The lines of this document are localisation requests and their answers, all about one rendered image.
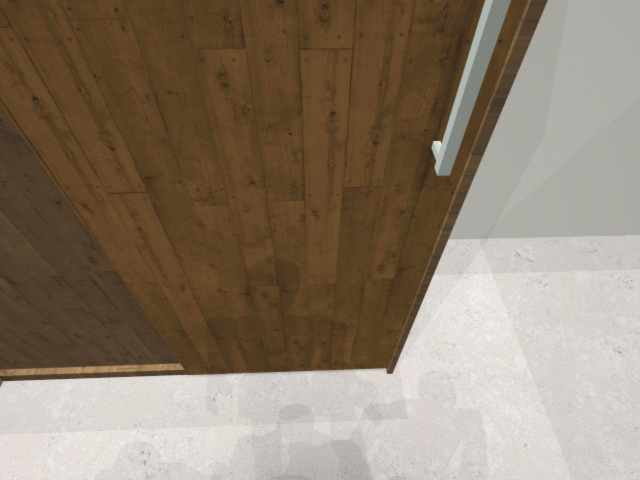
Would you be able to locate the wardrobe door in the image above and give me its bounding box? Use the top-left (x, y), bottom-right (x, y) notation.
top-left (0, 0), bottom-right (528, 375)
top-left (0, 106), bottom-right (179, 369)

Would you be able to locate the handle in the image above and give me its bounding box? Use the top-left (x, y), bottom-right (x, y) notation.
top-left (432, 0), bottom-right (511, 176)

